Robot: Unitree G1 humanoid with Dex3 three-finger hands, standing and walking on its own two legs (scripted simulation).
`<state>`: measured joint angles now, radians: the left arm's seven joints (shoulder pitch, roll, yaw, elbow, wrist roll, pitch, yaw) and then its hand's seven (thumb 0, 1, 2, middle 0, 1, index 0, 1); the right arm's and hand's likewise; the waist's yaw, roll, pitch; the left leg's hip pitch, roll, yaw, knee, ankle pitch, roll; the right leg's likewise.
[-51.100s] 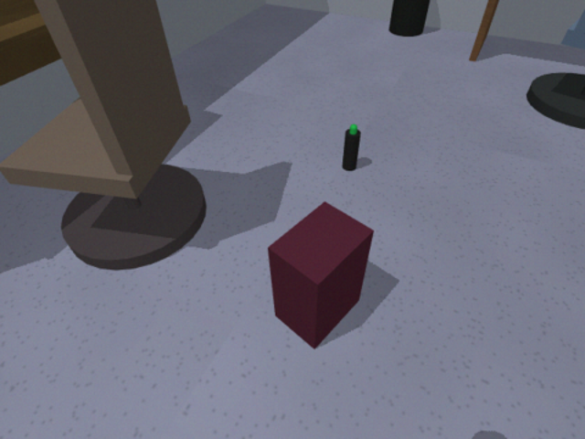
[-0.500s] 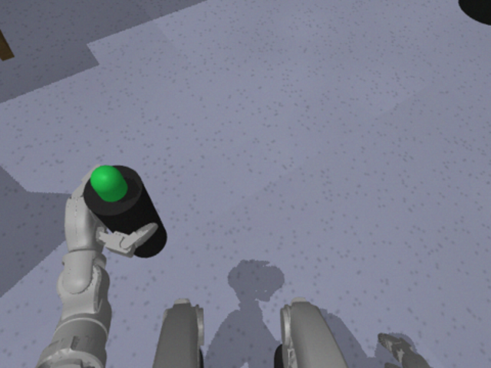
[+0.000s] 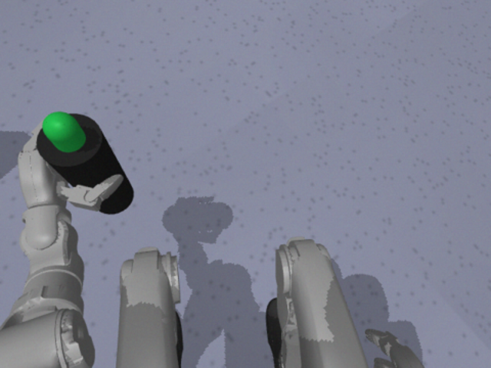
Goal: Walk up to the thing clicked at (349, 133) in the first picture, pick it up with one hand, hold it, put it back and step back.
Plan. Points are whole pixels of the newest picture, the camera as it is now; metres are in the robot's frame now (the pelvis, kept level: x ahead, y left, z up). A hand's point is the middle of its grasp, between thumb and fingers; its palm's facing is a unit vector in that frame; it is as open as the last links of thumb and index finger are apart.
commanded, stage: crouch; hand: left
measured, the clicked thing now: (91, 167) +0.45 +0.23 -0.06
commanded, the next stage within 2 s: lower in 0.68 s
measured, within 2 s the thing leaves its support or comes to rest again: neither
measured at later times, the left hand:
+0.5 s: hand (102, 177) +0.46 +0.23 -0.13, palm faces +0.17 -0.98 -0.04, open 10.6 cm
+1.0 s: hand (113, 184) +0.47 +0.23 -0.19, palm faces +0.17 -0.99 -0.04, open 10.6 cm
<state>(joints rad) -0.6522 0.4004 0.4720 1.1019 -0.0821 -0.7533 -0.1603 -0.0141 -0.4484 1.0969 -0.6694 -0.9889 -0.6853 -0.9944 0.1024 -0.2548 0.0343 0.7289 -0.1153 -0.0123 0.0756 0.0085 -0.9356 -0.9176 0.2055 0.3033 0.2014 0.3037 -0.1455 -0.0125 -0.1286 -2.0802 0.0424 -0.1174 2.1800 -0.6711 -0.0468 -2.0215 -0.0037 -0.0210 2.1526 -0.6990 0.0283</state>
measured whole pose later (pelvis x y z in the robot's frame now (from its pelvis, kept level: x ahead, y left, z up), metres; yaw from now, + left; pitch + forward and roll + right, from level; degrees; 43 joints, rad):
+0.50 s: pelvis +0.00 +0.00 -0.07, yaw -3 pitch +29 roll -6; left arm -0.68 0.49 0.51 1.12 -0.07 -0.74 -0.17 -0.01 -0.45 1.10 -0.67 -0.99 -0.69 -0.99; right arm 0.06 -0.29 0.11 0.72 -0.15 0.02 0.09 0.01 -0.93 -0.91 0.21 0.30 0.20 0.30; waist -0.18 -0.04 -0.03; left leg -2.24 0.03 -0.18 2.41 -0.68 -0.06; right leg -2.16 0.01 -0.05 2.35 -0.70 0.04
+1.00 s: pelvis -0.01 +0.01 -0.09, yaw -5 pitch +25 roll -9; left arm -0.68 0.56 0.53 1.18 -0.06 -0.80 -0.13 -0.01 -0.45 1.10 -0.68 -0.98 -0.69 -0.99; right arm 0.02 -0.31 0.19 0.70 -0.20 0.05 0.12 0.00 -0.93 -0.91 0.21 0.30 0.20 0.30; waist -0.22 -0.07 0.07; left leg -2.28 0.02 -0.24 2.51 -0.68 -0.06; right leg -2.18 0.03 -0.09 2.41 -0.68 0.06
